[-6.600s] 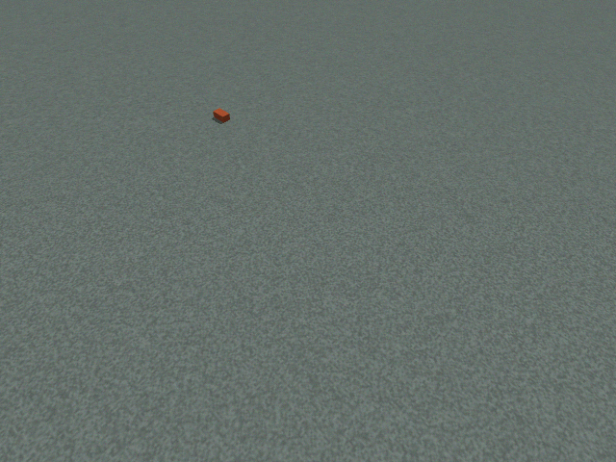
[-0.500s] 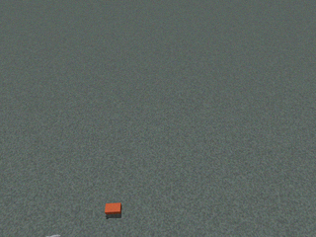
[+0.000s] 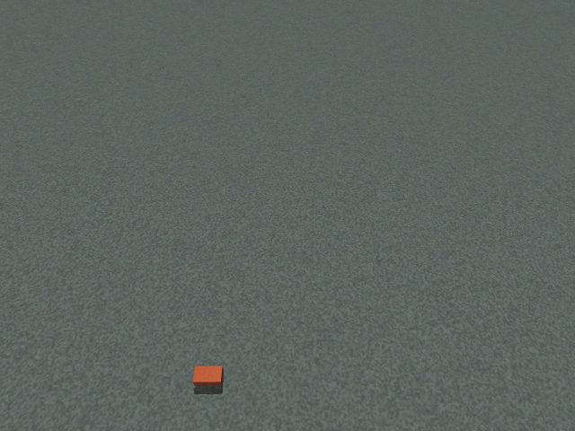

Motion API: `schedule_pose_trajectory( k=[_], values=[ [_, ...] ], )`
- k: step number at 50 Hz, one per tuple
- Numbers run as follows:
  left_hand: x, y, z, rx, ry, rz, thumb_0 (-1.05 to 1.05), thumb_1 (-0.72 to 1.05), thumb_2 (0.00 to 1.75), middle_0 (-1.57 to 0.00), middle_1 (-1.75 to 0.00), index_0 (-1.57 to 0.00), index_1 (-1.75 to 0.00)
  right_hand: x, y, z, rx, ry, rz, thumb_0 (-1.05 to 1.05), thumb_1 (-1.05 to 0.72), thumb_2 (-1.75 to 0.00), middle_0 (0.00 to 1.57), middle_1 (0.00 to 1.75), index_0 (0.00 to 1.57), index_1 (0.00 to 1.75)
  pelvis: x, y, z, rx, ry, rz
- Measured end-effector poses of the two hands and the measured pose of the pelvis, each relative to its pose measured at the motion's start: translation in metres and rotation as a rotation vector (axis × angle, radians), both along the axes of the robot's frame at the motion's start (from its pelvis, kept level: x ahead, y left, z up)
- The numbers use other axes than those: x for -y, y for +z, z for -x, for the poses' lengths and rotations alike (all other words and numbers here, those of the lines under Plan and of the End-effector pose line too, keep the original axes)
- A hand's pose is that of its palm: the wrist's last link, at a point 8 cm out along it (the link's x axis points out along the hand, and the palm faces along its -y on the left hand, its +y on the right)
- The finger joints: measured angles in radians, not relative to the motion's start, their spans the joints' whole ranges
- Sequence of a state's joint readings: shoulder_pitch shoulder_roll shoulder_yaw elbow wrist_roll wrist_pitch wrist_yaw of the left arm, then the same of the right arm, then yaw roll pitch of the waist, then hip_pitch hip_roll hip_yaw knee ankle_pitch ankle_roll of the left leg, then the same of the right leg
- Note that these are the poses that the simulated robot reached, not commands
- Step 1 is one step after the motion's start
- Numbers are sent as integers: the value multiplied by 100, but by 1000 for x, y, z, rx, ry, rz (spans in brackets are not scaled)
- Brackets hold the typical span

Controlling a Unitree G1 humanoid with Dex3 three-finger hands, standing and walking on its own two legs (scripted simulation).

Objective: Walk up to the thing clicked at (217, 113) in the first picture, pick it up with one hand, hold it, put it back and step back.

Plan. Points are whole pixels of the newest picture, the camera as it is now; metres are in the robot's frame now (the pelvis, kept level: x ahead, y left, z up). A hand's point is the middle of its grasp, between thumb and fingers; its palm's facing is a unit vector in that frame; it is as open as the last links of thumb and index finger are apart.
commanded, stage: walk up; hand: left
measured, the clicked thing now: (208, 375) +0.45 +0.23 -0.76
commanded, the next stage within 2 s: stand in 0.38 s
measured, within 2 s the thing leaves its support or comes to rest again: neither
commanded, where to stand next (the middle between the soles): +0.07 -0.04 m, yaw +1 degrees
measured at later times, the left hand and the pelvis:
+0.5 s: hand out of the picture +0.08 +0.26 -0.15, palm faces +0.01 -0.94 -0.34, open 7.4 cm; pelvis +0.00 +0.00 +0.00, yaw +1 degrees
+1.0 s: hand out of the picture +0.06 +0.25 -0.15, palm faces -0.03 -0.94 -0.34, open 7.4 cm; pelvis -0.01 +0.00 +0.00, yaw +0 degrees
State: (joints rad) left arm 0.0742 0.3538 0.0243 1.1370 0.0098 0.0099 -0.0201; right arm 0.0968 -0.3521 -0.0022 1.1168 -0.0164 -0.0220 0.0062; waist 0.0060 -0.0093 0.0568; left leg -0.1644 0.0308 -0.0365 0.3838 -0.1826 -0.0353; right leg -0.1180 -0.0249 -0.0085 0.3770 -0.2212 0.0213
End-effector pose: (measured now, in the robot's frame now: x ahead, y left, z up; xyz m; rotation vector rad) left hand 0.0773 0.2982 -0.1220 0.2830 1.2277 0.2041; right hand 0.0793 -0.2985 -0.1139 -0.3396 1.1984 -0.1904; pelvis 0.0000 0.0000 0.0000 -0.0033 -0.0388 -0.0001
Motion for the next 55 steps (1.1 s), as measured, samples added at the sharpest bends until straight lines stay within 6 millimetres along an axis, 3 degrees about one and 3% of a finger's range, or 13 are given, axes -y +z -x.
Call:
schedule_pose_trajectory(
  k=[9,24,55],
  values=[
    [-2,-1,11,-25,24,1,1,90,90,-20,-30,-20,-30,-10,-3,-8,-6,12,-18,1,-90,-90,21,30,20,30,-2,1,-3,-3,8,0],
    [-2,5,1,10,8,-18,1,90,90,-20,-30,-20,-30,-8,-2,-19,15,11,-22,1,-90,-90,21,30,20,30,-1,2,-5,0,10,-2],
    [3,5,18,-28,-29,-26,1,90,90,-20,-30,-20,-30,3,-6,23,-71,-28,-26,1,-90,-90,21,30,20,30,5,3,5,-4,5,-4]
  ],
)
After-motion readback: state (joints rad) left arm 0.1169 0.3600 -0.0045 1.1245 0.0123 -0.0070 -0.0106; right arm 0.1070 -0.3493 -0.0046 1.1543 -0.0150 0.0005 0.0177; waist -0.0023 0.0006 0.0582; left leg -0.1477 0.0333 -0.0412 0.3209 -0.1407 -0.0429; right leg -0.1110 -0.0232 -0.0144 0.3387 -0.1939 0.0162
